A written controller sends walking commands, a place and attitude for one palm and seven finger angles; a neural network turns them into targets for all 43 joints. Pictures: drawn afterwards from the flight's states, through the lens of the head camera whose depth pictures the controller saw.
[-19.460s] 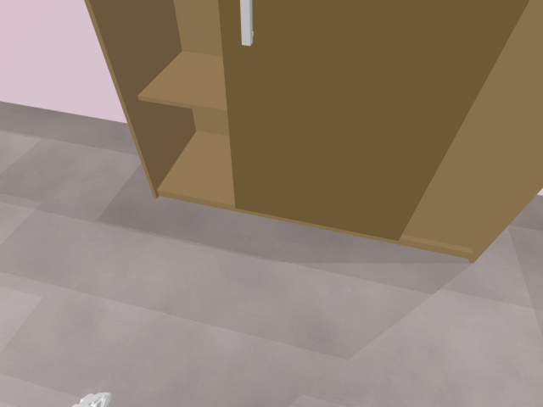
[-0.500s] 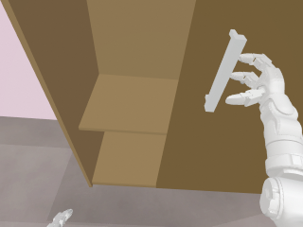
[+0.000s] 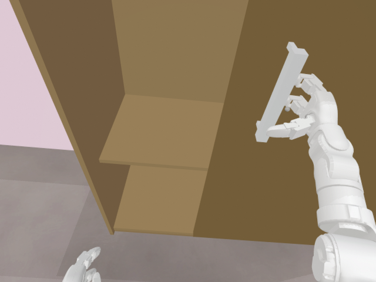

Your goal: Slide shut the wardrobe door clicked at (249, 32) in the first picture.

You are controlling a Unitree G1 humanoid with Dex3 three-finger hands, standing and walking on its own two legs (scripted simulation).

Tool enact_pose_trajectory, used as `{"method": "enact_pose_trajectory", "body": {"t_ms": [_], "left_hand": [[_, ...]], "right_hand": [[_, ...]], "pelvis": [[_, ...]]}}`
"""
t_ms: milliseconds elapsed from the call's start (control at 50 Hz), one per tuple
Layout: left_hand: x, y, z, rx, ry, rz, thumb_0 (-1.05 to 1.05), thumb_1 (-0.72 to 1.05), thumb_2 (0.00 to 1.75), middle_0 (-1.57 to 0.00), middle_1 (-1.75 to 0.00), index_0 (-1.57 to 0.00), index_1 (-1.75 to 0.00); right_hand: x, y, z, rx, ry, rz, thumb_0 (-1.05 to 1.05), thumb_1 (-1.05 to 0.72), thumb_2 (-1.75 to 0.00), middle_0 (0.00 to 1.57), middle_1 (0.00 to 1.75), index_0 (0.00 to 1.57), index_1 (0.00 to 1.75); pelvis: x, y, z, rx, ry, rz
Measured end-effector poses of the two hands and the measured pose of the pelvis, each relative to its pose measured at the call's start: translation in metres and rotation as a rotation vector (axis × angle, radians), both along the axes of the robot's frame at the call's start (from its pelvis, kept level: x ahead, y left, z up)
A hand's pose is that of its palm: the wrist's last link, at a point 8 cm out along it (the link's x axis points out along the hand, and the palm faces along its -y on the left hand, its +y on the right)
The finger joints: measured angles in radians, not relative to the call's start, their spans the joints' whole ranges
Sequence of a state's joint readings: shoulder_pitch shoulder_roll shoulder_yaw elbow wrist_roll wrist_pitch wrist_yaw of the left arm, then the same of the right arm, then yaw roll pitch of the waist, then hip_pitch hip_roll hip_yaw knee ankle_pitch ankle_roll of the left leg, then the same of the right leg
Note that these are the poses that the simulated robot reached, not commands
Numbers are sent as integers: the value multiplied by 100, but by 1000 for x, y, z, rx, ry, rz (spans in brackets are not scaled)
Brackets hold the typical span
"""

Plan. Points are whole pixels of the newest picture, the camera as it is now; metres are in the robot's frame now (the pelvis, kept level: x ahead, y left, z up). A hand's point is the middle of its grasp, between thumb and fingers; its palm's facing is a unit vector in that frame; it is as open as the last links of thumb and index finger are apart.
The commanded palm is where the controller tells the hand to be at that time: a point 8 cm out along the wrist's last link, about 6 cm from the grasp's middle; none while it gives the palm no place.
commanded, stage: slide the fingers in behind the handle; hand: right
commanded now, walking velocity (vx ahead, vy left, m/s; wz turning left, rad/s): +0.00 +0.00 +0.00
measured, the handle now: (274, 96) +0.47 -0.14 +0.19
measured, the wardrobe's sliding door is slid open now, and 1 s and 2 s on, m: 0.42 0.42 0.42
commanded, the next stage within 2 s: grip the handle and tug to test in 1.20 s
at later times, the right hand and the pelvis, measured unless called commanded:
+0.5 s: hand (281, 109) +0.42 -0.14 +0.20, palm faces +0.00 +1.00 -0.02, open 14.0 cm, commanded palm +0.40 -0.19 +0.20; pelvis +0.01 +0.00 +0.00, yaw +0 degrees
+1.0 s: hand (277, 108) +0.42 -0.13 +0.20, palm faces +0.00 +1.00 -0.01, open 14.0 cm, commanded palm +0.39 -0.18 +0.20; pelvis +0.00 +0.00 +0.00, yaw +0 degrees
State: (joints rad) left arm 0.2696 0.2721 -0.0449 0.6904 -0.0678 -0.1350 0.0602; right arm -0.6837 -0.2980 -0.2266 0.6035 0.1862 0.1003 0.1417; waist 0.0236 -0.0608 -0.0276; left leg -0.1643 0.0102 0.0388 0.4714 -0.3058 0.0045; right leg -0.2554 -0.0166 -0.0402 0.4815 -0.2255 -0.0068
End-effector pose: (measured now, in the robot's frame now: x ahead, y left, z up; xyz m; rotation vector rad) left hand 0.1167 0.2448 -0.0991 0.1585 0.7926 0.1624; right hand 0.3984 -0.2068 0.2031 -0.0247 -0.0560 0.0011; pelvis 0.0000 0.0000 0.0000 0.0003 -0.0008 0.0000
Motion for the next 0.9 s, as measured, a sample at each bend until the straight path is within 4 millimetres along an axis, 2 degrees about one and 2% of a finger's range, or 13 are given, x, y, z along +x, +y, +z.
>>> {"method": "enact_pose_trajectory", "body": {"t_ms": [180,440,800,900], "left_hand": [[9,5,2,9,-4,-2,2,90,90,-20,-30,-20,-30],[8,7,1,2,12,8,2,90,90,-20,-30,-20,-30],[17,-2,3,-13,-4,-6,2,90,90,-20,-30,-20,-30],[17,-4,4,-15,-6,-4,2,90,90,-20,-30,-20,-30]], "right_hand": [[3,8,-3,9,19,1,-1,50,-30,30,121,30,120],[4,8,-3,9,21,-2,-1,50,-30,30,121,30,120],[0,27,-1,18,4,20,-1,50,-30,30,121,30,120],[0,24,-3,19,19,3,-1,50,-30,30,121,30,120]], "pelvis": [[2,3,0,-1,1,-4],[6,6,1,-2,2,0],[6,2,1,-2,-6,0],[5,2,1,-2,-8,4]]}}
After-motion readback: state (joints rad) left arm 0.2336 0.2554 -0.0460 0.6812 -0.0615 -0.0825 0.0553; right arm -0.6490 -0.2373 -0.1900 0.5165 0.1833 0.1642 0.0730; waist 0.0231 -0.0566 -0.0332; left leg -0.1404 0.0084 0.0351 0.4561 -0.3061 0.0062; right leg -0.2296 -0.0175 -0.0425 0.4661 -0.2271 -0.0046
